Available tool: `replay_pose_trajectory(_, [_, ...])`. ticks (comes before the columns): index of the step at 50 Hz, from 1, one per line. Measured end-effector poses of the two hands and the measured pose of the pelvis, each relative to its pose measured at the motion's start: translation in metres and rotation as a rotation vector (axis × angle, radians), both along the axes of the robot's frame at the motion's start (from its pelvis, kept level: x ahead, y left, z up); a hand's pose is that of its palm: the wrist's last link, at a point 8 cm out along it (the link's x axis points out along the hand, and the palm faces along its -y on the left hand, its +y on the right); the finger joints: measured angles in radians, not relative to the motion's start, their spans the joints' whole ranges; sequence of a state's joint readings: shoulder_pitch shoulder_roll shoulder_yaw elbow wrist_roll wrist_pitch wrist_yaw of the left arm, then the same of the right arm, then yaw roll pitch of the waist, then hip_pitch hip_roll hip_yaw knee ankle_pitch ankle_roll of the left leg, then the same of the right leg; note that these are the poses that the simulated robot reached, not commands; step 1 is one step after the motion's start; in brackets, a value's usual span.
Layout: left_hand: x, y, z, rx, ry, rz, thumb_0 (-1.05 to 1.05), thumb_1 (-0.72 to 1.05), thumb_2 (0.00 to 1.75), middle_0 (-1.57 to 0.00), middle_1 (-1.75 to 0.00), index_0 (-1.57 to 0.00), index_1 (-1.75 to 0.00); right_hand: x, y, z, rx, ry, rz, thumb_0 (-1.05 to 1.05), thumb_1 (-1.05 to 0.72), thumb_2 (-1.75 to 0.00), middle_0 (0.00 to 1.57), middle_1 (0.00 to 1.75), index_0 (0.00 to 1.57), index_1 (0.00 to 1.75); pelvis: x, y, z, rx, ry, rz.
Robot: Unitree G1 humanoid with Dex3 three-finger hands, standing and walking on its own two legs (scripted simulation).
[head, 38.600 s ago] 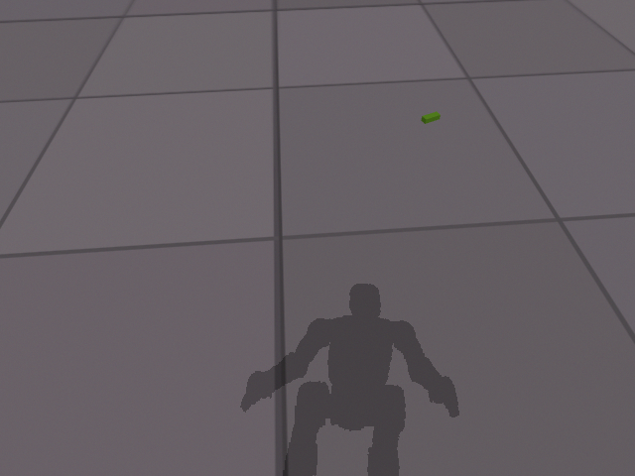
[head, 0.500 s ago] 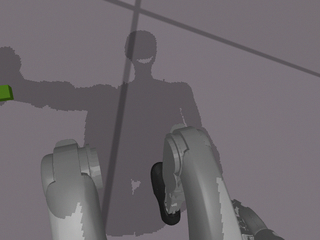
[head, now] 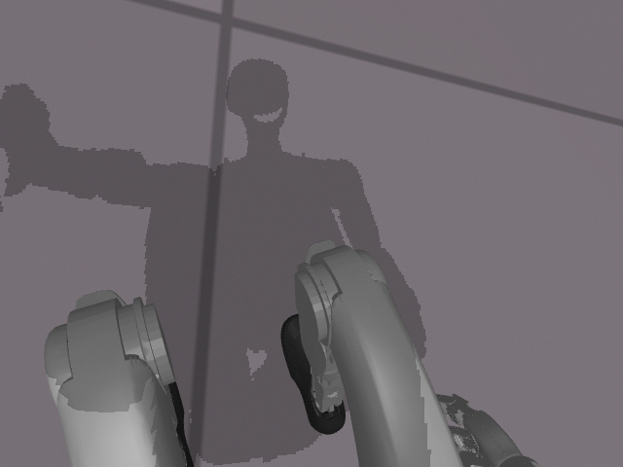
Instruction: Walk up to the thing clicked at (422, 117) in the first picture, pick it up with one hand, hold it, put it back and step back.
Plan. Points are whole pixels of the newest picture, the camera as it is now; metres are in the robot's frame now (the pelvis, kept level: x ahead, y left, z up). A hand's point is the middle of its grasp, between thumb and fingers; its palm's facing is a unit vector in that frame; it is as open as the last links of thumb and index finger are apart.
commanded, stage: approach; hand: left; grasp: from above
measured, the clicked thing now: out of the picture +0.45 +0.39 -0.30
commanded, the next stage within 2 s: close in in 0.08 s
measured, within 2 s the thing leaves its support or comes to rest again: neither
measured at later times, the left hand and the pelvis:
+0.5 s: hand out of the picture +0.43 +0.38 -0.21, palm faces -0.45 -0.14 -0.88, open 13.6 cm; pelvis +0.00 +0.00 -0.01, yaw -1 degrees
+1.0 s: hand out of the picture +0.44 +0.37 -0.24, palm faces -0.45 -0.14 -0.88, open 14.1 cm; pelvis +0.00 +0.01 -0.01, yaw -3 degrees
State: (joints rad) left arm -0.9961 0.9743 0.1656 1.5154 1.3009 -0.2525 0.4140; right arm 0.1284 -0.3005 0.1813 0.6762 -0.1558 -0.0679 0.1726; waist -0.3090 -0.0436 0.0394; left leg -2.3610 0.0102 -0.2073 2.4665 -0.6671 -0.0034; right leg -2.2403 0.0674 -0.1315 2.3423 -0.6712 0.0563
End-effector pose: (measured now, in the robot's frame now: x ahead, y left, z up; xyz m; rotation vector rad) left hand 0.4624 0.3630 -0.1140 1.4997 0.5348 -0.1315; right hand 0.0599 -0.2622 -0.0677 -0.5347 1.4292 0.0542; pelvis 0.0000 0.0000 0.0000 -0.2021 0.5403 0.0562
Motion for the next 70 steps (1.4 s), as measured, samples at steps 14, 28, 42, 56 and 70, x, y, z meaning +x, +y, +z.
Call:
replay_pose_trajectory(14, [-0.027,0.021,-0.017,-0.063,0.069,-0.010,0.00,-0.40,0.87,-0.26,-0.80,-0.24,-0.82,-0.004,-0.003,0.000,-0.032,0.072,0.052,0.01,-0.90,-0.90,0.20,0.30,0.20,0.30,-0.002,-0.001,-0.002,-0.005,-0.032,0.004])
replay_pose_trajectory(28, [-0.024,0.016,-0.044,-0.064,0.039,-0.039,0.00,-0.43,0.92,-0.23,-0.80,-0.20,-0.82,0.022,0.003,0.008,-0.069,0.010,0.132,0.00,-0.89,-0.90,0.20,0.30,0.20,0.30,0.000,0.004,-0.007,-0.026,-0.047,-0.007])
replay_pose_trajectory(42, [-0.017,0.010,-0.067,-0.035,0.026,0.009,0.00,-0.46,0.94,-0.19,-0.83,-0.16,-0.86,0.008,0.011,0.006,-0.043,0.019,0.147,0.00,-0.89,-0.90,0.20,0.30,0.20,0.30,0.001,0.006,-0.015,-0.037,-0.062,-0.020])
replay_pose_trajectory(56, [-0.021,0.014,-0.075,-0.056,0.059,0.015,0.00,-0.52,0.98,-0.14,-0.88,-0.11,-0.91,0.009,0.009,0.010,-0.042,0.042,0.183,0.00,-0.89,-0.90,0.20,0.30,0.20,0.30,0.002,0.005,-0.014,-0.044,-0.074,-0.026])
replay_pose_trajectory(70, [-0.023,0.010,-0.082,-0.058,0.038,-0.005,0.00,-0.53,1.00,-0.11,-0.93,-0.09,-0.95,0.017,0.006,0.014,-0.059,0.040,0.232,0.00,-0.89,-0.90,0.20,0.30,0.20,0.30,0.000,0.005,-0.016,-0.050,-0.091,-0.032])
